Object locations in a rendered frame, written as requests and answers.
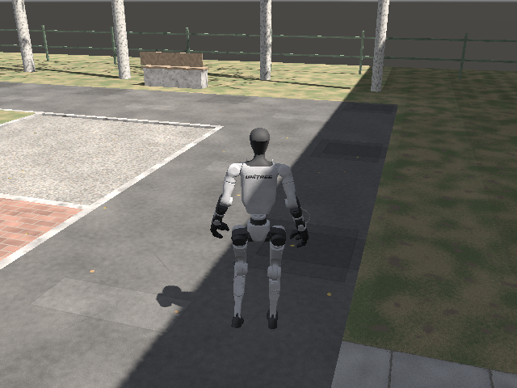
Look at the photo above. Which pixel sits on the robot left upper arm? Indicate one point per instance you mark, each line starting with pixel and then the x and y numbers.
pixel 233 171

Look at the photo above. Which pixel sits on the left robot shin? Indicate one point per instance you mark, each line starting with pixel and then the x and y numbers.
pixel 238 291

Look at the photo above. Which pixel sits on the robot left thigh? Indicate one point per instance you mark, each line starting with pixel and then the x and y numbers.
pixel 240 239

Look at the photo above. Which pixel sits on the robot right upper arm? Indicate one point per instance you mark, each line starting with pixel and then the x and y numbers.
pixel 288 184

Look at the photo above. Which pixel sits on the robot left hand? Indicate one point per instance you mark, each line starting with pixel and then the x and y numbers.
pixel 222 226

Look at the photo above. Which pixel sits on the right robot forearm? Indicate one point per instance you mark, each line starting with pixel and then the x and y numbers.
pixel 298 217

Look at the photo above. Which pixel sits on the robot right hand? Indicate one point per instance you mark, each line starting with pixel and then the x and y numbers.
pixel 302 235

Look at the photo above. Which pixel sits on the left robot forearm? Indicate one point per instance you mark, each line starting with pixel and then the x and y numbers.
pixel 219 213

